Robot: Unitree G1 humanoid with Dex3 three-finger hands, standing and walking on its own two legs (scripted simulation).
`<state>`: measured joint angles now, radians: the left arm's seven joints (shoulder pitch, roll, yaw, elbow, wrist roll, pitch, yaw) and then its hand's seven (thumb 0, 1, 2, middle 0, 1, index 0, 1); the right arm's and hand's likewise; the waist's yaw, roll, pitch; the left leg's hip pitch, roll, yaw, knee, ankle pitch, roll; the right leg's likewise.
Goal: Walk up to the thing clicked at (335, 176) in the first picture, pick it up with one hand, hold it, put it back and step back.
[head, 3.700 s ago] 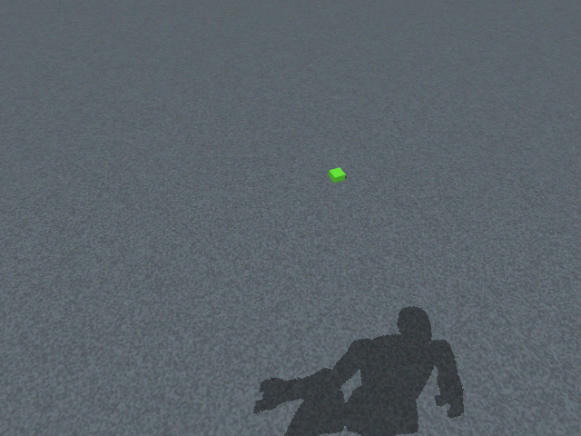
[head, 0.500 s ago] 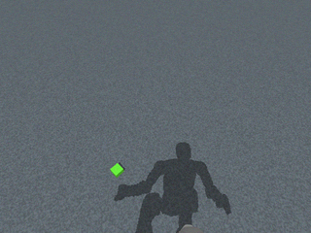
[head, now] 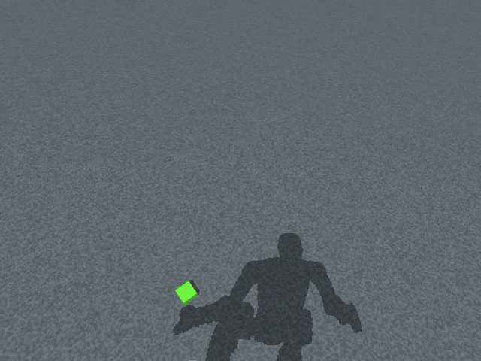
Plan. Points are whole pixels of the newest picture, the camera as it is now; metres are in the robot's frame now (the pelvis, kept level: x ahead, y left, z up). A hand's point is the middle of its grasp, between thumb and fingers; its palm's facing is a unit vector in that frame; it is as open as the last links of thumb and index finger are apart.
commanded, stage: walk up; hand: left
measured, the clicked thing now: (186, 293) +0.50 +0.21 -0.74
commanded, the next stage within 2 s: stand in 1.76 s
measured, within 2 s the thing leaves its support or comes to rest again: neither
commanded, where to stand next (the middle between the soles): +0.14 -0.01 m, yaw -1 degrees
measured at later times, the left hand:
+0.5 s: hand out of the picture +0.10 +0.27 -0.14, palm faces -0.08 -0.91 -0.40, open 7.3 cm
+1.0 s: hand (124, 339) +0.19 +0.22 -0.13, palm faces -0.09 -0.95 -0.30, open 7.3 cm
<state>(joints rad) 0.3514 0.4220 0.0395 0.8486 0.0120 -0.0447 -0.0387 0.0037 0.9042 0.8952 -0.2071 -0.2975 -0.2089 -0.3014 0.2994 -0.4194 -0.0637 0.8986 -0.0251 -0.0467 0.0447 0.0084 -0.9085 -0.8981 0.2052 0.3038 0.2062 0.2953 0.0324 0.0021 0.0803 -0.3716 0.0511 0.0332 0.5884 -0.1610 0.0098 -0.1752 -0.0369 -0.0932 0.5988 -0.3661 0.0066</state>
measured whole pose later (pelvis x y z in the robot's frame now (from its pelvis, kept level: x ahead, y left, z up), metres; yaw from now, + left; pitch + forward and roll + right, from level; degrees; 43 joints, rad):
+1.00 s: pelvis +0.07 -0.01 +0.02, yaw -2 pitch -3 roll +0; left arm 0.05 0.34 -0.01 1.11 0.00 -0.01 -0.02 0.00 0.91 0.90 -0.21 -0.30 -0.21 -0.30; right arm 0.12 -0.37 0.00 1.15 -0.01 -0.03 0.01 0.01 -0.91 -0.90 0.21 0.30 0.21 0.30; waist -0.02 -0.02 0.06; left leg -0.16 0.02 0.05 0.38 -0.18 0.00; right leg -0.15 -0.02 -0.02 0.37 -0.18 0.01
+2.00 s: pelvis +0.09 -0.01 +0.03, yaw -1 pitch -2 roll +0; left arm 0.08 0.34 0.00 1.15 0.01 -0.01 -0.01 0.00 0.91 0.90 -0.20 -0.30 -0.21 -0.30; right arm 0.08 -0.35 0.00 1.16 -0.01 -0.01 0.00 0.01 -0.91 -0.90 0.21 0.30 0.21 0.30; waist -0.01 0.00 0.05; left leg -0.10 0.01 0.04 0.31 -0.17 0.00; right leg -0.09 -0.03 -0.03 0.30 -0.18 0.02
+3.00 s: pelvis +0.10 -0.01 +0.03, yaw -1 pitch -2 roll +0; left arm 0.12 0.34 0.00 1.14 0.01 -0.01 -0.01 0.00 0.91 0.90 -0.20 -0.30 -0.21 -0.30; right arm 0.11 -0.35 0.00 1.15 -0.01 -0.01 0.01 0.01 -0.91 -0.90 0.21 0.30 0.21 0.30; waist -0.01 0.00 0.04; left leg -0.10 0.01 0.03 0.30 -0.17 0.00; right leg -0.08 -0.03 -0.05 0.30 -0.19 0.02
